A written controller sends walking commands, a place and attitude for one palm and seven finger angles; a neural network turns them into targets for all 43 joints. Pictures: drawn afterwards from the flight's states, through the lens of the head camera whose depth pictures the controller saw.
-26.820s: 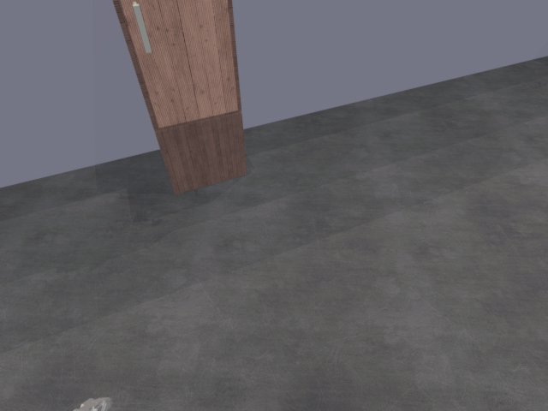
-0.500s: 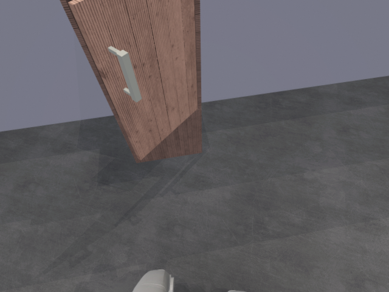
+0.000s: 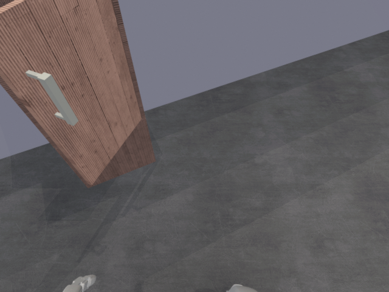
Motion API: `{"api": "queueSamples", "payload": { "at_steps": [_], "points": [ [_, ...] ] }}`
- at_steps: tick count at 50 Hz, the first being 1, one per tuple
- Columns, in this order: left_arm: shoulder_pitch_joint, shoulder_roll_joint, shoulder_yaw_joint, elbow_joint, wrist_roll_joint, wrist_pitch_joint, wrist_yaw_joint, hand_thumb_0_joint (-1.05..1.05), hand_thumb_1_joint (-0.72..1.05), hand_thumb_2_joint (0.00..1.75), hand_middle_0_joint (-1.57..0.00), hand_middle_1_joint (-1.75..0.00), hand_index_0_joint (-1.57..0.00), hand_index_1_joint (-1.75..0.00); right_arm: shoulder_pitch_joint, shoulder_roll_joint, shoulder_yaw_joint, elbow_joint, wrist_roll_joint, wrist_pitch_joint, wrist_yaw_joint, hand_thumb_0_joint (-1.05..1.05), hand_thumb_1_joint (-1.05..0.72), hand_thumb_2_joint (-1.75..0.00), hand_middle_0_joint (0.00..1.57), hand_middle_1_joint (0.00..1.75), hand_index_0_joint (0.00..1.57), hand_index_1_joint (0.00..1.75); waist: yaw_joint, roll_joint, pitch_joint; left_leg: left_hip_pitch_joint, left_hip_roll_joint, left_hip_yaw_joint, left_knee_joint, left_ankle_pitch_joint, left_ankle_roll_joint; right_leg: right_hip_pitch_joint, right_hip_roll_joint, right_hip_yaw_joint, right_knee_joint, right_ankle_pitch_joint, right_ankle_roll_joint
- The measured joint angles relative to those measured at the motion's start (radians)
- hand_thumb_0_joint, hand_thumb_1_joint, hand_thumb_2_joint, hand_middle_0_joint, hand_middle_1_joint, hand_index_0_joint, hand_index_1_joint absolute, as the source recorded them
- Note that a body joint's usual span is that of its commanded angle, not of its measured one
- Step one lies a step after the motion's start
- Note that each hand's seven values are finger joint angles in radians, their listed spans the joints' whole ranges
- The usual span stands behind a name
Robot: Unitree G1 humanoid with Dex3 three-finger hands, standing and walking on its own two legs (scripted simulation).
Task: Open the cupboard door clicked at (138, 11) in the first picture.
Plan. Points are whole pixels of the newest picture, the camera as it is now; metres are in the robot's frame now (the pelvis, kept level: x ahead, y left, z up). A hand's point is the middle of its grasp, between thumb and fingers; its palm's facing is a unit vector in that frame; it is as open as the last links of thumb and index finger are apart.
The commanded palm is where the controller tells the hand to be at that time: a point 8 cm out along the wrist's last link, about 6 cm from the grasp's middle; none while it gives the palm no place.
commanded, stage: walk to a spot facing it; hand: left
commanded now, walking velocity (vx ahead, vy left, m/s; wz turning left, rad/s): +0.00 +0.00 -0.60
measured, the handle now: (53, 99) +0.49 +0.38 +0.07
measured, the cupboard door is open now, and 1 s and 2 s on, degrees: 41 41 41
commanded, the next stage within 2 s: none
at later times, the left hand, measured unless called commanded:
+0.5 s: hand (134, 264) +0.18 +0.16 -0.16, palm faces -0.28 -0.94 -0.20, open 7.4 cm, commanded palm none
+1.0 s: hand (156, 243) +0.24 +0.12 -0.18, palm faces -0.54 -0.82 -0.18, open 7.4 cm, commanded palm none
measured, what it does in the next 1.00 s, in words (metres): walks ahead, turning right: right foot, then left foot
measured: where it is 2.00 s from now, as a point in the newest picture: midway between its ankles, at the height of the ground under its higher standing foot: (280, 250)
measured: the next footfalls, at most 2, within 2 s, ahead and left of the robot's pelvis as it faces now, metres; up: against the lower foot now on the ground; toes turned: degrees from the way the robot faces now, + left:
right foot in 0.04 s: +0.05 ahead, -0.13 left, +0.00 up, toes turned -4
left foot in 0.32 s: +0.10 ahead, +0.12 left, +0.00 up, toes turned -10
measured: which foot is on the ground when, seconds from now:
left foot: down 0.00-0.02, up 0.04-0.30, down 0.32-0.60, up 0.62-0.92, down 0.94-1.00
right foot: up 0.00-0.02, down 0.04-0.32, up 0.34-0.58, down 0.60-0.94, up 0.96-1.00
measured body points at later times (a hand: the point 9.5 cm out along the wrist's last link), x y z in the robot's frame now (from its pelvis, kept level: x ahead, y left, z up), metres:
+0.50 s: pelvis +0.03 +0.00 +0.01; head +0.08 +0.00 +0.45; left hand +0.20 +0.21 -0.14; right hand -0.01 -0.25 -0.13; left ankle +0.06 +0.13 -0.73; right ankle -0.02 -0.12 -0.68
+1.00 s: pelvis +0.12 -0.04 +0.00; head +0.15 -0.04 +0.44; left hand +0.27 +0.16 -0.16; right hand +0.05 -0.31 -0.12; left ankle +0.20 +0.04 -0.73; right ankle -0.02 -0.11 -0.69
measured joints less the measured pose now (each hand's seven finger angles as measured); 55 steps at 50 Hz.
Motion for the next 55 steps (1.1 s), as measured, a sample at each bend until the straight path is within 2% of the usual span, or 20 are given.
{"api": "queueSamples", "payload": {
  "at_steps": [2, 3, 5, 7, 10, 15, 17, 20, 22, 27, 29, 30, 31, 33, 36, 44, 47, 50, 52, 55],
  "points": [
    [0.012, 0.013, -0.005, -0.013, 0.004, -0.018, 0.002, 0.00, 0.91, 0.90, -0.20, -0.30, -0.19, -0.30, 0.021, -0.011, -0.008, -0.002, 0.009, 0.009, 0.006, 0.01, -0.90, -0.90, 0.20, 0.30, 0.21, 0.30, -0.005, -0.018, -0.017, -0.046, -0.004, 0.021, 0.125, -0.084, -0.009, 0.048, -0.016, 0.026, -0.121, 0.120, -0.040],
    [0.005, 0.006, -0.007, -0.006, 0.003, -0.025, 0.010, 0.00, 0.91, 0.90, -0.20, -0.30, -0.19, -0.30, 0.012, -0.025, -0.013, 0.006, 0.015, 0.020, 0.005, 0.01, -0.90, -0.90, 0.20, 0.30, 0.20, 0.30, -0.007, -0.005, -0.008, -0.084, -0.008, -0.004, 0.230, -0.152, -0.006, 0.031, -0.004, 0.035, -0.088, 0.096, -0.051],
    [0.000, -0.010, -0.013, 0.001, 0.005, -0.022, 0.024, 0.00, 0.91, 0.90, -0.20, -0.30, -0.19, -0.30, -0.008, -0.047, -0.024, 0.023, 0.021, 0.036, 0.002, 0.01, -0.90, -0.90, 0.20, 0.30, 0.20, 0.30, -0.014, 0.011, 0.009, -0.153, -0.035, -0.051, 0.414, -0.201, -0.001, 0.028, 0.014, 0.052, -0.068, 0.063, -0.055],
    [0.005, -0.020, -0.014, 0.006, 0.008, -0.015, 0.036, 0.00, 0.91, 0.90, -0.20, -0.30, -0.20, -0.30, -0.022, -0.054, -0.028, 0.030, 0.023, 0.040, 0.001, 0.01, -0.91, -0.90, 0.20, 0.30, 0.20, 0.30, -0.018, 0.000, 0.015, -0.199, -0.059, -0.057, 0.489, -0.188, -0.002, 0.040, 0.020, 0.079, -0.098, 0.074, -0.051],
    [0.018, -0.024, -0.018, 0.015, 0.012, -0.009, 0.041, 0.00, 0.91, 0.90, -0.20, -0.30, -0.20, -0.30, -0.034, -0.047, -0.029, 0.018, 0.027, 0.033, 0.002, 0.01, -0.91, -0.90, 0.20, 0.30, 0.20, 0.30, -0.020, -0.033, 0.011, -0.210, -0.086, -0.045, 0.412, -0.154, -0.004, 0.055, 0.023, 0.126, -0.148, 0.109, -0.046],
    [0.032, -0.027, -0.020, 0.028, 0.006, 0.009, 0.033, 0.00, 0.90, 0.90, -0.21, -0.30, -0.20, -0.30, -0.022, -0.031, -0.019, -0.011, 0.028, 0.004, 0.004, 0.01, -0.91, -0.90, 0.20, 0.30, 0.20, 0.30, -0.027, -0.056, -0.014, -0.115, -0.109, -0.046, 0.074, -0.016, 0.011, 0.042, 0.049, 0.184, -0.146, 0.111, -0.024],
    [0.027, -0.025, -0.019, 0.028, -0.002, 0.019, 0.027, 0.01, 0.90, 0.90, -0.21, -0.30, -0.20, -0.30, -0.007, -0.027, -0.013, -0.015, 0.015, -0.013, -0.001, 0.01, -0.91, -0.90, 0.20, 0.30, 0.20, 0.30, -0.031, -0.048, -0.024, -0.113, -0.093, -0.050, 0.037, 0.050, 0.059, -0.006, 0.064, 0.170, -0.041, -0.004, -0.021],
    [0.005, -0.009, -0.005, 0.033, 0.003, 0.022, 0.014, 0.01, 0.91, 0.90, -0.20, -0.30, -0.20, -0.30, 0.020, 0.002, 0.005, -0.004, 0.001, -0.019, -0.004, 0.01, -0.91, -0.90, 0.20, 0.30, 0.20, 0.30, -0.027, -0.065, -0.020, -0.087, -0.071, -0.022, 0.027, 0.039, 0.058, -0.084, 0.049, 0.110, 0.227, -0.104, -0.004],
    [-0.008, -0.008, -0.002, 0.029, 0.003, 0.021, 0.007, 0.01, 0.91, 0.90, -0.20, -0.30, -0.20, -0.30, 0.039, 0.012, 0.011, 0.004, -0.003, -0.016, -0.005, 0.01, -0.91, -0.90, 0.20, 0.30, 0.20, 0.30, -0.021, -0.057, -0.019, -0.059, -0.052, -0.009, -0.013, 0.049, 0.048, -0.097, 0.027, 0.063, 0.288, -0.103, 0.009],
    [-0.024, -0.018, -0.010, 0.010, -0.001, 0.011, 0.001, 0.01, 0.91, 0.90, -0.20, -0.30, -0.19, -0.30, 0.060, 0.014, 0.010, 0.015, -0.003, -0.012, 0.000, 0.01, -0.90, -0.90, 0.20, 0.30, 0.20, 0.30, -0.027, -0.016, -0.015, -0.020, 0.001, 0.039, -0.040, 0.048, 0.023, -0.014, 0.002, -0.005, 0.087, -0.083, 0.003],
    [-0.023, -0.019, -0.014, 0.005, -0.002, 0.002, 0.000, 0.01, 0.91, 0.90, -0.20, -0.30, -0.19, -0.30, 0.070, 0.007, 0.003, 0.015, 0.002, -0.008, 0.004, 0.01, -0.90, -0.90, 0.20, 0.30, 0.20, 0.30, -0.033, -0.003, -0.016, -0.021, 0.021, 0.060, 0.000, 0.019, 0.007, 0.055, 0.003, -0.020, -0.068, 0.016, -0.011],
    [-0.016, -0.011, -0.018, -0.003, 0.001, -0.007, 0.001, 0.01, 0.91, 0.90, -0.20, -0.30, -0.19, -0.30, 0.080, 0.007, 0.000, 0.011, 0.008, -0.003, 0.008, 0.01, -0.90, -0.90, 0.20, 0.30, 0.20, 0.30, -0.034, -0.016, -0.026, -0.038, 0.018, 0.076, 0.047, -0.003, 0.002, 0.093, -0.010, -0.006, -0.155, 0.095, -0.036],
    [-0.016, -0.013, -0.017, 0.001, 0.002, -0.018, 0.007, 0.01, 0.91, 0.90, -0.20, -0.30, -0.19, -0.30, 0.075, -0.001, -0.005, 0.016, 0.013, 0.006, 0.010, 0.01, -0.90, -0.90, 0.20, 0.30, 0.20, 0.30, -0.032, -0.011, -0.027, -0.067, 0.019, 0.063, 0.131, -0.086, -0.003, 0.088, -0.005, 0.004, -0.151, 0.091, -0.060],
    [-0.014, -0.028, -0.021, 0.008, 0.000, -0.026, 0.018, 0.00, 0.91, 0.90, -0.20, -0.30, -0.19, -0.30, 0.050, -0.020, -0.015, 0.034, 0.017, 0.030, 0.010, 0.01, -0.90, -0.90, 0.20, 0.30, 0.20, 0.30, -0.033, 0.010, -0.016, -0.139, -0.007, -0.006, 0.327, -0.179, -0.003, 0.083, 0.011, 0.019, -0.120, 0.057, -0.067],
    [0.016, -0.041, -0.020, 0.017, 0.001, -0.032, 0.031, 0.00, 0.91, 0.90, -0.20, -0.30, -0.20, -0.30, 0.019, -0.029, -0.026, 0.044, 0.014, 0.038, 0.019, 0.01, -0.91, -0.90, 0.20, 0.30, 0.20, 0.30, -0.028, 0.003, -0.015, -0.221, -0.041, -0.040, 0.474, -0.124, -0.010, 0.120, 0.023, 0.055, -0.179, 0.073, -0.060],
    [0.120, -0.047, -0.019, 0.073, 0.009, -0.046, 0.017, 0.00, 0.90, 0.90, -0.21, -0.30, -0.20, -0.30, -0.037, -0.017, -0.032, -0.002, 0.017, -0.006, 0.039, 0.01, -0.91, -0.90, 0.20, 0.30, 0.20, 0.30, 0.004, -0.052, -0.039, -0.210, -0.094, -0.040, 0.207, -0.031, -0.006, 0.196, 0.030, 0.166, -0.270, 0.085, -0.052],
    [0.161, -0.048, -0.011, 0.089, 0.006, -0.038, 0.012, 0.01, 0.90, 0.90, -0.21, -0.30, -0.20, -0.30, -0.036, -0.021, -0.020, -0.028, 0.014, -0.045, 0.034, 0.01, -0.91, -0.90, 0.20, 0.30, 0.20, 0.30, 0.009, -0.049, -0.060, -0.120, -0.099, -0.040, -0.002, 0.010, 0.019, 0.175, 0.048, 0.197, -0.182, 0.009, -0.051],
    [0.151, -0.034, -0.001, 0.112, 0.006, -0.020, 0.003, 0.01, 0.90, 0.90, -0.21, -0.30, -0.20, -0.30, -0.018, -0.005, -0.005, -0.035, -0.003, -0.077, 0.018, 0.01, -0.91, -0.90, 0.20, 0.30, 0.20, 0.30, -0.001, -0.059, -0.059, -0.109, -0.084, -0.005, 0.037, 0.066, 0.071, 0.037, 0.041, 0.137, 0.188, -0.104, -0.054],
    [0.125, -0.019, 0.008, 0.115, 0.013, -0.020, -0.007, 0.01, 0.91, 0.90, -0.20, -0.30, -0.20, -0.30, 0.019, 0.014, 0.005, -0.026, -0.005, -0.083, 0.015, 0.01, -0.91, -0.90, 0.20, 0.30, 0.20, 0.30, -0.003, -0.071, -0.061, -0.064, -0.075, 0.018, -0.003, 0.053, 0.072, -0.057, 0.012, 0.086, 0.368, -0.038, -0.047],
    [0.077, -0.011, 0.011, 0.092, 0.017, -0.023, -0.020, 0.01, 0.91, 0.90, -0.20, -0.30, -0.19, -0.30, 0.078, 0.033, 0.015, 0.011, -0.001, -0.088, 0.010, 0.01, -0.91, -0.90, 0.20, 0.30, 0.20, 0.30, 0.001, -0.074, -0.058, 0.018, -0.062, 0.055, -0.106, 0.073, 0.057, -0.157, -0.035, 0.038, 0.425, 0.073, -0.029]
  ]
}}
